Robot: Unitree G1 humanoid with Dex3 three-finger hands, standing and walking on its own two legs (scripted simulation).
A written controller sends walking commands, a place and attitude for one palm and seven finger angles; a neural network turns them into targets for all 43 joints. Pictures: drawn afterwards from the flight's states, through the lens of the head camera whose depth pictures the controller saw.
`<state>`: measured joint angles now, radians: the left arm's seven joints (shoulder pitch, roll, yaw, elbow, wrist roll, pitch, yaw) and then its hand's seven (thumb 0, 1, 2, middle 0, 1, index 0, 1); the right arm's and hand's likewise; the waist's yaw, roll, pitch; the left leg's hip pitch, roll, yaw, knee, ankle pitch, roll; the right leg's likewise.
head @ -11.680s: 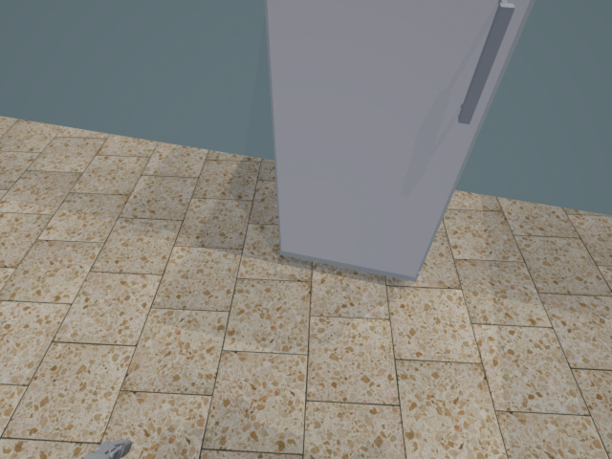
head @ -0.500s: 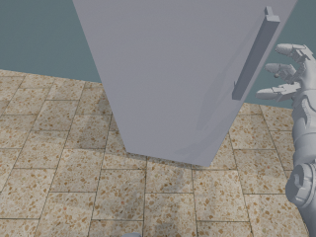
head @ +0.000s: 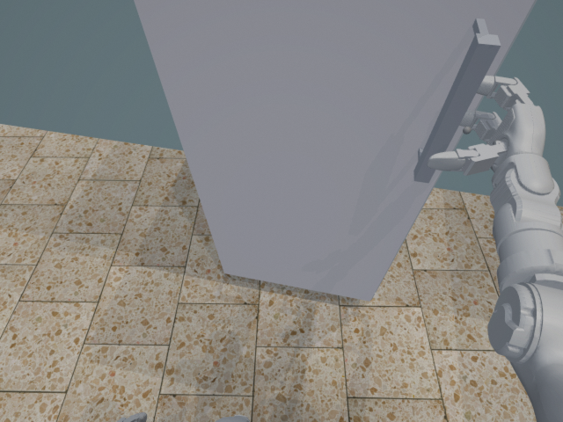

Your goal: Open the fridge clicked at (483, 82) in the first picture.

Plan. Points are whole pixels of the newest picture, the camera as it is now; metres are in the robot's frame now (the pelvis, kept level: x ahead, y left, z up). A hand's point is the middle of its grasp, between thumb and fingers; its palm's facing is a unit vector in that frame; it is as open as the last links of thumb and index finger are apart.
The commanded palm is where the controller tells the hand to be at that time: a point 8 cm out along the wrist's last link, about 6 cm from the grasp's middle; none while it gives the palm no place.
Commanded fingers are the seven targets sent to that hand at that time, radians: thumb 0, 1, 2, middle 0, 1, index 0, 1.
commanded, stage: feel for the door with the fingertips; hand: right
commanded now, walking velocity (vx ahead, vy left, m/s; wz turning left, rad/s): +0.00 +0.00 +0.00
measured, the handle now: (446, 111) +0.55 -0.15 +0.15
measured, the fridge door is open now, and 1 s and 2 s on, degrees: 0 0 0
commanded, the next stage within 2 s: slide the fingers in behind the handle in 0.12 s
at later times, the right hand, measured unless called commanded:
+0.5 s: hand (463, 130) +0.50 -0.17 +0.15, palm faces +0.05 +1.00 +0.01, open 13.8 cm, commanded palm +0.47 -0.21 +0.16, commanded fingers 0.00 0.50 -0.30 0.30 1.20 0.30 1.20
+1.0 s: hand (451, 132) +0.50 -0.15 +0.15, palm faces +0.05 +1.00 +0.01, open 14.0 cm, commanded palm +0.47 -0.19 +0.16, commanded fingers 0.00 0.50 -0.30 0.30 1.20 0.30 1.20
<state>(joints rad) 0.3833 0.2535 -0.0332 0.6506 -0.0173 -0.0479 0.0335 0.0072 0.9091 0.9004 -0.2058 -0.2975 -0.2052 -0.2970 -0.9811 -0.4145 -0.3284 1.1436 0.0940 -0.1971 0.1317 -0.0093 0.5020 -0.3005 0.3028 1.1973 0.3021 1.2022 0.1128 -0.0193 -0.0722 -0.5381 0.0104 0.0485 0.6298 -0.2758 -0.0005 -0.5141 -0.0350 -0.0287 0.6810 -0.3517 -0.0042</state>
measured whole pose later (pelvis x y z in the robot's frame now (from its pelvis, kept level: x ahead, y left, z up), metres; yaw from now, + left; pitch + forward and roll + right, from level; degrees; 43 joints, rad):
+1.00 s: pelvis +0.00 +0.00 +0.00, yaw +0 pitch +11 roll +1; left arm 0.39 0.26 -0.02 0.66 -0.01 -0.04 0.02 0.01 0.91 0.90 -0.21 -0.30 -0.20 -0.30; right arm -0.95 -0.36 -0.29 1.10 0.10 -0.20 0.09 -0.01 0.50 -0.30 0.30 1.20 0.30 1.20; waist 0.10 -0.02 -0.08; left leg -0.53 0.01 0.05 0.63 -0.28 0.00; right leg -0.51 -0.04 -0.02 0.69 -0.36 0.00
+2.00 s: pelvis +0.00 +0.00 +0.00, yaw +0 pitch +10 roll +1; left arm 0.41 0.26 -0.01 0.69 -0.01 -0.05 0.02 0.01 0.91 0.90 -0.20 -0.30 -0.20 -0.30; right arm -0.98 -0.31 -0.26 1.12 0.09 -0.22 0.01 -0.01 0.50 -0.30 0.30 1.20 0.30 1.20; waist 0.11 -0.03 -0.07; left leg -0.54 0.01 0.05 0.63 -0.27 0.00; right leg -0.51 -0.03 -0.03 0.68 -0.34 0.00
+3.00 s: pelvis +0.01 +0.00 +0.00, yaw -1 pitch +10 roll +1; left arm 0.38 0.25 -0.01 0.69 -0.01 -0.05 0.01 0.01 0.91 0.90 -0.20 -0.30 -0.20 -0.30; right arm -0.92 -0.26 -0.22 1.03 0.11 -0.18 -0.01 0.01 -0.70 -0.80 0.36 1.38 0.35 1.37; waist 0.08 -0.03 -0.08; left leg -0.50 0.01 0.05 0.62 -0.29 0.00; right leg -0.47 -0.03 -0.02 0.66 -0.35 0.00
